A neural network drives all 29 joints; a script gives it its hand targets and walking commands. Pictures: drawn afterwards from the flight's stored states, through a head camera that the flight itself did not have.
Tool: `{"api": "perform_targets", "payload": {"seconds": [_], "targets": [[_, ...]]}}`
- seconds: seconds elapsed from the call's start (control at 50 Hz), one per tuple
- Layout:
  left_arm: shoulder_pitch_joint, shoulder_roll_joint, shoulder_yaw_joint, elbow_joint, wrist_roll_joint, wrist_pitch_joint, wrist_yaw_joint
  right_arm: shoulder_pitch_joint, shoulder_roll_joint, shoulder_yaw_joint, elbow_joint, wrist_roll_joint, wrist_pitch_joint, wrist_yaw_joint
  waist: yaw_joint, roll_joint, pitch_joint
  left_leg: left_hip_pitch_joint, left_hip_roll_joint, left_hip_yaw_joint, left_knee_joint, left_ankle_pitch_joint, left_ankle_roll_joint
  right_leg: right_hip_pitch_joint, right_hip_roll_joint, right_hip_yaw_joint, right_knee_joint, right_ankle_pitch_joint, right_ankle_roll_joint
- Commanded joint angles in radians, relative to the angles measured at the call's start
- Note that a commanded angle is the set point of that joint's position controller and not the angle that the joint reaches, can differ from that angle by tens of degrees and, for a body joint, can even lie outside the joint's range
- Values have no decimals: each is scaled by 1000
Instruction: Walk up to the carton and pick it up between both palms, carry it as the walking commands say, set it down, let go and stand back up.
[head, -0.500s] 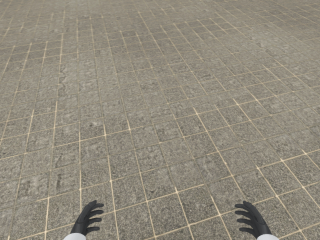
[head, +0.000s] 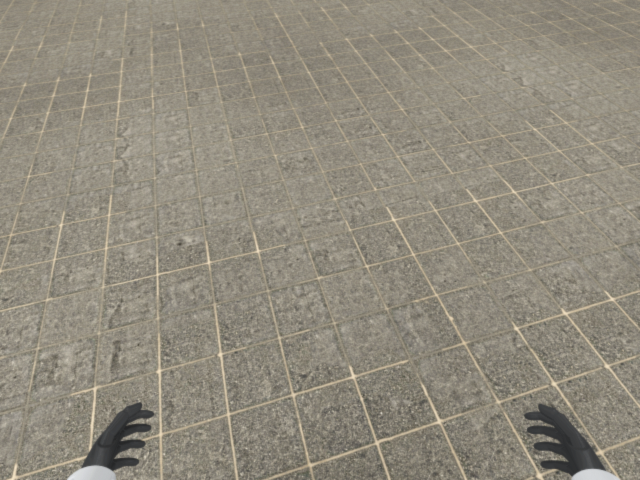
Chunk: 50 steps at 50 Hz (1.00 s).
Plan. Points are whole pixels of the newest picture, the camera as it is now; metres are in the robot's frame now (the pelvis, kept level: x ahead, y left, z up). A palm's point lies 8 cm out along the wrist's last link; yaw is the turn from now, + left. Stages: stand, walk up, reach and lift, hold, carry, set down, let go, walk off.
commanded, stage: stand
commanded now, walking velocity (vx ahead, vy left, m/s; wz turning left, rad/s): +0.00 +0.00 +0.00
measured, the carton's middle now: out of the picture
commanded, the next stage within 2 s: walk up in 0.74 s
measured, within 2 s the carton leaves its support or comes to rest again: neither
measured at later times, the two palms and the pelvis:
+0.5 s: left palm out of the picture +0.13 +0.30 -0.07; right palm out of the picture +0.13 -0.30 -0.07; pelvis +0.00 +0.00 +0.02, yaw +0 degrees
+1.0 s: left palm out of the picture +0.11 +0.30 -0.08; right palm out of the picture +0.09 -0.32 -0.08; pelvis -0.01 -0.01 +0.02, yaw -3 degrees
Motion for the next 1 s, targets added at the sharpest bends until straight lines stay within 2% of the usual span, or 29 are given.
{"api": "perform_targets", "payload": {"seconds": [0.0, 0.52, 0.9, 0.92, 0.94, 0.96, 0.98], "targets": [[-46, 164, 38, -48, -3, -13, 4, -44, -165, -37, -49, 3, -13, -5, 0, 1, -71, 32, 75, -96, -137, 186, 70, 32, -76, 97, -138, 186, -68], [-100, 175, 3, 157, -13, 2, 1, -97, -173, -6, 150, 15, 3, -1, 1, 0, -49, 159, 97, -93, -328, 262, 43, 154, -99, 96, -327, 260, -43], [-117, 183, -5, 259, -14, 11, 4, -114, -182, -2, 256, 15, 12, -3, 1, 0, -34, 199, 111, -92, -409, 252, 29, 187, -112, 100, -408, 249, -31], [-109, 119, 41, 167, -8, 64, -49, 151, -174, -48, 222, -29, 71, -45, -62, -9, 4, 291, 260, -261, -400, -190, 73, -124, -66, 7, -112, 27, -40], [-118, 64, 20, 135, -15, 71, -46, 17, -178, -53, 214, -9, 79, -48, -32, 196, 73, 236, 321, -196, -408, 170, 116, -160, -26, 38, -15, 168, -15], [-50, 38, 25, 141, -18, 83, -40, -11, -141, -55, 145, -9, 78, -43, -10, 250, 29, 139, 360, -183, -397, 371, 157, -114, -14, 21, 146, -76, 3], [-46, 62, 30, 142, -23, 90, -35, -52, -134, -55, 126, -6, 82, -41, 5, 211, 11, 133, 367, -134, -339, 552, 169, -98, -18, 24, 227, -166, 13]]}}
